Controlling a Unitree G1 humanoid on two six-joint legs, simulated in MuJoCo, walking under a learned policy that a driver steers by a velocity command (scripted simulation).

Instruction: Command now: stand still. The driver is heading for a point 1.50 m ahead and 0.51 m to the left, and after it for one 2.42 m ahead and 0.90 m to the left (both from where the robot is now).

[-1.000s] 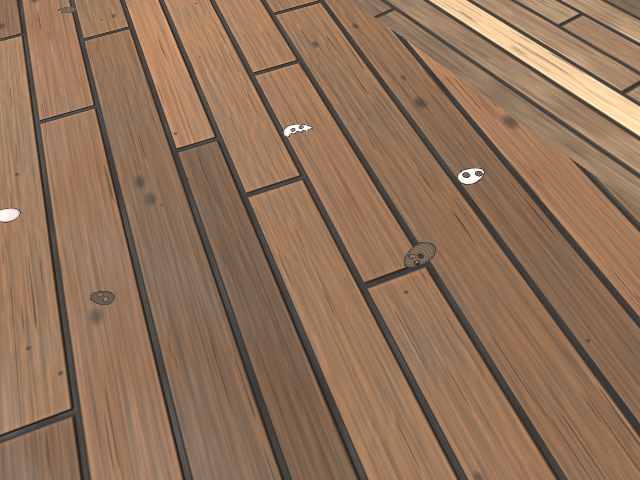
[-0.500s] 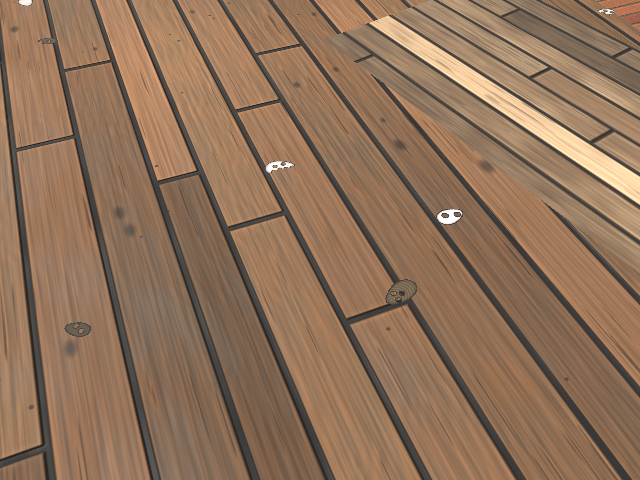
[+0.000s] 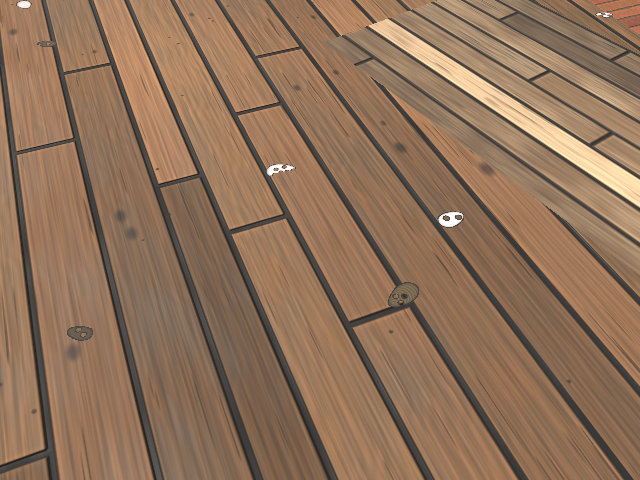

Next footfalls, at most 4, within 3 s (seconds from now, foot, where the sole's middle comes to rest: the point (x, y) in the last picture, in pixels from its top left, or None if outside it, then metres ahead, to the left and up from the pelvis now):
2.02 left None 0.09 0.13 -0.78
2.50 right None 0.47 -0.08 -0.78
2.98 left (259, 422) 0.64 0.16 -0.78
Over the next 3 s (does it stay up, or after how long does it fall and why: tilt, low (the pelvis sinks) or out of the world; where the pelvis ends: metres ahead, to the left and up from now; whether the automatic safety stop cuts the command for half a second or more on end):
stays up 0.52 0.05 -0.02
